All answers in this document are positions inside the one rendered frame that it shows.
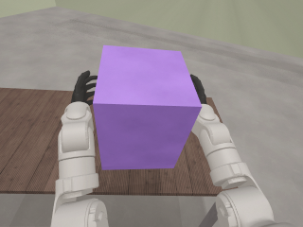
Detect carton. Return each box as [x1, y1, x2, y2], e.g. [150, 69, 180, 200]
[93, 45, 203, 170]

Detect left robot hand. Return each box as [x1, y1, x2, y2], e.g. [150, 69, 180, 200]
[71, 70, 98, 106]

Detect table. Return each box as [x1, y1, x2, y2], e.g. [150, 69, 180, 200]
[0, 87, 238, 227]

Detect robot right forearm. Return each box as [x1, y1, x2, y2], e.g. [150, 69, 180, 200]
[191, 104, 274, 218]

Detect robot right upper arm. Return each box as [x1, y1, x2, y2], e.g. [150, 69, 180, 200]
[215, 185, 298, 227]

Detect robot left upper arm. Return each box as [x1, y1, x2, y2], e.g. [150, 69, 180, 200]
[51, 198, 109, 227]

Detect right robot hand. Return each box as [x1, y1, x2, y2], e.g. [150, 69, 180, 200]
[190, 74, 207, 105]

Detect robot left forearm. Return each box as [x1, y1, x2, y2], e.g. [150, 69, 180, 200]
[50, 101, 99, 227]

